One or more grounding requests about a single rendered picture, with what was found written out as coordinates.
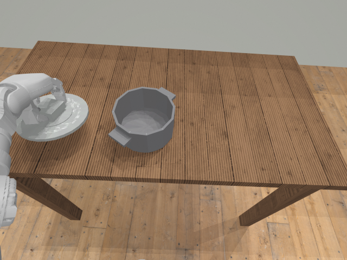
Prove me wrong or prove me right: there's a left robot upper arm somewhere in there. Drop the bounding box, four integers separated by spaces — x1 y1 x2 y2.
0 175 17 260

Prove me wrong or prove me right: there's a knob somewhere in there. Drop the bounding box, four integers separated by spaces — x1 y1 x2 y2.
37 97 66 120

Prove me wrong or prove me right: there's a lid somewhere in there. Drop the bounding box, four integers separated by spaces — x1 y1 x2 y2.
16 93 89 142

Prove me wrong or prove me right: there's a table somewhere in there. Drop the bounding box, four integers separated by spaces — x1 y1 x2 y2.
8 41 347 226

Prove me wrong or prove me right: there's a pot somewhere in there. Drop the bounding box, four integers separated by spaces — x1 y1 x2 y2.
108 87 176 153

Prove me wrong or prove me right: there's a robot left forearm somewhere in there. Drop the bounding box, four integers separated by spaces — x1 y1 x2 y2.
0 81 31 176

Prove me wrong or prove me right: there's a left robot hand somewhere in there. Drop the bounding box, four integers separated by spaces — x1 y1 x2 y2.
1 73 67 125

